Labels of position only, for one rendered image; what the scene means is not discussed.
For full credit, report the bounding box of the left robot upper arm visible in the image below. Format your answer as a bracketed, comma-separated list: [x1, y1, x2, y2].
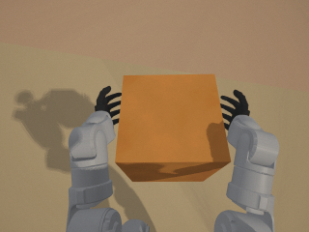
[67, 207, 123, 232]

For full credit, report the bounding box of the right robot upper arm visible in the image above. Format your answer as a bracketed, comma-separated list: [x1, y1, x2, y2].
[213, 210, 272, 232]

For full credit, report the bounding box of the robot right hand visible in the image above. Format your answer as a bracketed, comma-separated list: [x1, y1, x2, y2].
[220, 90, 250, 131]

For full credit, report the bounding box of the left robot thigh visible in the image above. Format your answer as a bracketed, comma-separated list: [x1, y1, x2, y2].
[122, 218, 150, 232]

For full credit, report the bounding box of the robot left forearm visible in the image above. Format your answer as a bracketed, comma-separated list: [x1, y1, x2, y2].
[66, 110, 116, 232]

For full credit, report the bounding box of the carton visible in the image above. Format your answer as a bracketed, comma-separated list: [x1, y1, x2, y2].
[115, 73, 231, 182]

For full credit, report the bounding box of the robot right forearm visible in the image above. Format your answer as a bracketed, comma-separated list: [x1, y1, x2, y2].
[226, 114, 280, 232]

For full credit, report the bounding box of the robot left hand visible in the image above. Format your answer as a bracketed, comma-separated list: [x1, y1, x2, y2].
[95, 86, 122, 126]

